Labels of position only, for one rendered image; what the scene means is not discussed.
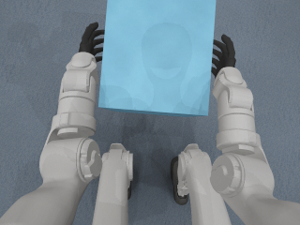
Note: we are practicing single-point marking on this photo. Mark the robot left foot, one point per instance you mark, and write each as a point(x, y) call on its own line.
point(129, 191)

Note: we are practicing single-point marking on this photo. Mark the right robot upper arm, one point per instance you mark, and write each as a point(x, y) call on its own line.
point(247, 184)

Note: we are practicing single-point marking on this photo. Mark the robot right hand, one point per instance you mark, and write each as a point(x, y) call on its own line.
point(226, 56)

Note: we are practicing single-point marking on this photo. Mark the robot left forearm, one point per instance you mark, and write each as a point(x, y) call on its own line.
point(77, 101)

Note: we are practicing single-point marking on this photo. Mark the robot foot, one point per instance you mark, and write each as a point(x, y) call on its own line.
point(180, 199)
point(129, 191)

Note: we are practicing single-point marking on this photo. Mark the carton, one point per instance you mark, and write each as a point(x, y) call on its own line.
point(157, 57)

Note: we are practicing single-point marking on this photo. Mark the left robot upper arm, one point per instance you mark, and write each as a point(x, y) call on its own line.
point(67, 167)

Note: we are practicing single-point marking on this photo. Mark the robot right foot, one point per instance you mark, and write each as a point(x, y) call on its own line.
point(180, 199)

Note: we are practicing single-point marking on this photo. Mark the robot left hand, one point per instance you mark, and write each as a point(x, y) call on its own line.
point(88, 42)

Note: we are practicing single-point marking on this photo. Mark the robot right forearm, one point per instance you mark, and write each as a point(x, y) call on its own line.
point(235, 115)

